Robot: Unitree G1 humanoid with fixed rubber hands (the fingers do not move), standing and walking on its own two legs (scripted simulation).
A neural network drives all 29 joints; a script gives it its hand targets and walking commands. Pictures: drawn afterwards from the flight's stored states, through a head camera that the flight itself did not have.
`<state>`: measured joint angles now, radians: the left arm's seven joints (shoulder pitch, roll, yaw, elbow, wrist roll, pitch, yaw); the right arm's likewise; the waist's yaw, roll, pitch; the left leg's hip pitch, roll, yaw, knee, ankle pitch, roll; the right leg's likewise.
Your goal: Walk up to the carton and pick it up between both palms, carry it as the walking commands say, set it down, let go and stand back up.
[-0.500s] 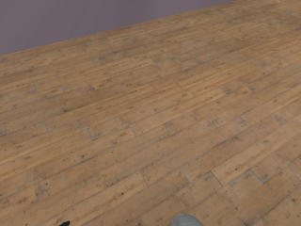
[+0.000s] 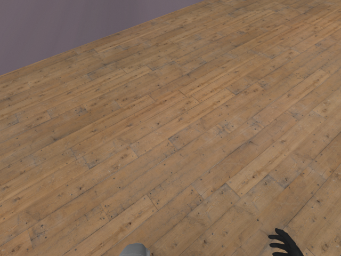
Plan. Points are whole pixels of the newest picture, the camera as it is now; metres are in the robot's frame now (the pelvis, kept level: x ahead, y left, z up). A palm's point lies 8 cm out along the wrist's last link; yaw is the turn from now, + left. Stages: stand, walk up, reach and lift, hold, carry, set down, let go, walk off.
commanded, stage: walk up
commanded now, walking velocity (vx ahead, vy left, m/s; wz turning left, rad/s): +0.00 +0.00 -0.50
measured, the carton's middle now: out of the picture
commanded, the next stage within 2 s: none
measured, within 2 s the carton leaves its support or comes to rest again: neither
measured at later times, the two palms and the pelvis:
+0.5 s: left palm out of the picture +0.14 +0.28 -0.14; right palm out of the picture +0.01 -0.22 -0.12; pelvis -0.01 +0.05 +0.00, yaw -16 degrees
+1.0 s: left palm (88, 243) +0.17 +0.24 -0.15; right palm out of the picture -0.04 -0.24 -0.11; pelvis -0.02 +0.05 -0.02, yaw -29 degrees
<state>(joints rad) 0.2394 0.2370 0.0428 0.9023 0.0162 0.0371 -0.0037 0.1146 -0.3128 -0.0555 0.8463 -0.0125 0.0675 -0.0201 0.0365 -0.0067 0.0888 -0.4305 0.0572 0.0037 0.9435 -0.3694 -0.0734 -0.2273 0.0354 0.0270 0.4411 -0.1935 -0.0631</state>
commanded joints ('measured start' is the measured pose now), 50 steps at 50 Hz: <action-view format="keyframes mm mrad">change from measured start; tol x32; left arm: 1 4 236 58 -51 3 -8 7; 50 -34 116 44 -92 14 7 -5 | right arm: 1 -38 -35 -7 -78 -1 -18 -5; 50 15 -123 -28 -76 -11 -42 -17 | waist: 1 0 -139 -32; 8 -64 336 -134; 27 -34 183 -125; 30 25 -282 -116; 50 -50 214 -150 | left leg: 1 -11 -32 -12 -164 -48 4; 8 421 423 -444 -680 175 185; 23 466 285 25 -519 734 211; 27 374 260 67 -381 654 167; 30 -135 -2 114 61 -275 40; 35 -58 39 51 174 -98 -18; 50 273 386 -209 -724 94 200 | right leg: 1 34 -246 352 -174 71 -82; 8 -423 76 61 395 -400 112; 15 -332 -29 -43 769 -171 142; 25 -156 -65 -97 239 -251 104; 31 257 -462 382 -38 822 -144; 44 -102 -185 274 -79 207 -86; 50 -379 -26 25 700 -266 72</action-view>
